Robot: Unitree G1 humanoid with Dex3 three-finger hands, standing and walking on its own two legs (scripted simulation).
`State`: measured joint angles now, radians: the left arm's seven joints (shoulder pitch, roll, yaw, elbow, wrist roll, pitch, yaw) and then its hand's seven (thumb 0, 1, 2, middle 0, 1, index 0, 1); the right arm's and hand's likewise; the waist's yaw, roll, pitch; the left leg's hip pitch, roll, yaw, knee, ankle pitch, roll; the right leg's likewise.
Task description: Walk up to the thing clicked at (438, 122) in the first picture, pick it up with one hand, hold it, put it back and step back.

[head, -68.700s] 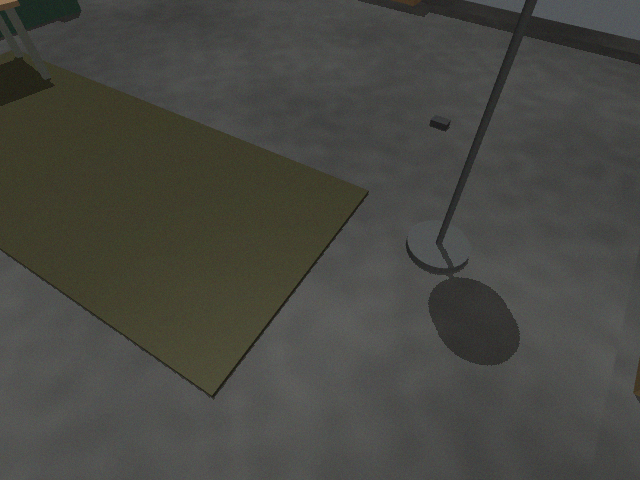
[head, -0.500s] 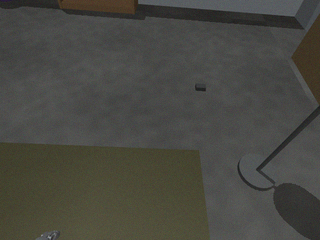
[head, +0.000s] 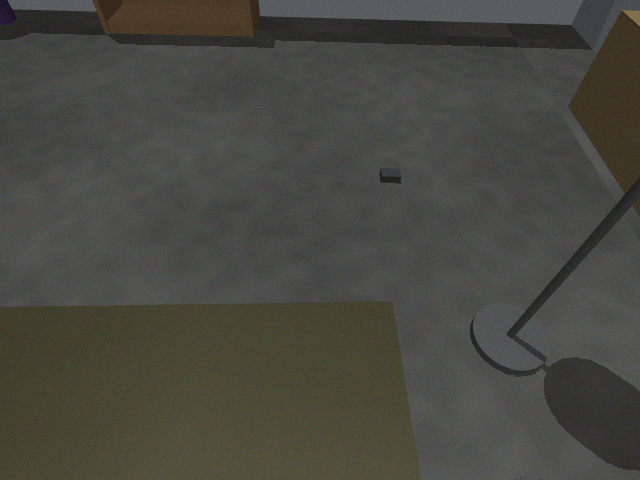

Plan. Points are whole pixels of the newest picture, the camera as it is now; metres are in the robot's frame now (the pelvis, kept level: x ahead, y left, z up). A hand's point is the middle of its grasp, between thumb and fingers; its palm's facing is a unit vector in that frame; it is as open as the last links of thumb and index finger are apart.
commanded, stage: stand
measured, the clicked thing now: (390, 175) +1.51 -0.31 -0.78
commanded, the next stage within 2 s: none
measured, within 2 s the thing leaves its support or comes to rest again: neither
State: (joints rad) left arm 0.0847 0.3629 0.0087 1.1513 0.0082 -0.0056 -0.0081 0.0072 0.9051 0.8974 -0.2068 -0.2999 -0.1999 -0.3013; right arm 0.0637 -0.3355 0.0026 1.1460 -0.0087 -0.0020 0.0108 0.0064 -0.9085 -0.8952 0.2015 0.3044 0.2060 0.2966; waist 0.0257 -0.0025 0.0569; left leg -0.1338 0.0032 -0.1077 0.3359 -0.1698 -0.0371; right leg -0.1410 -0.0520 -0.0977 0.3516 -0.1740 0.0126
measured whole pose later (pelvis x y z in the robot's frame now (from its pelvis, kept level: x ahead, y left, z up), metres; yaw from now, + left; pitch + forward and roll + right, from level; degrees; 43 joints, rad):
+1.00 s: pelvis +0.02 -0.01 +0.00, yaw -2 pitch -1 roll +0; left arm 0.07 0.35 0.02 1.14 0.01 0.00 -0.01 0.01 0.91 0.90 -0.21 -0.30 -0.20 -0.30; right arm 0.11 -0.35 0.00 1.14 -0.01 -0.01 0.00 0.01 -0.91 -0.90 0.20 0.30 0.21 0.30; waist 0.02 0.00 0.06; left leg -0.10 0.02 -0.08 0.32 -0.20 -0.04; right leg -0.12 -0.03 -0.07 0.34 -0.20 0.01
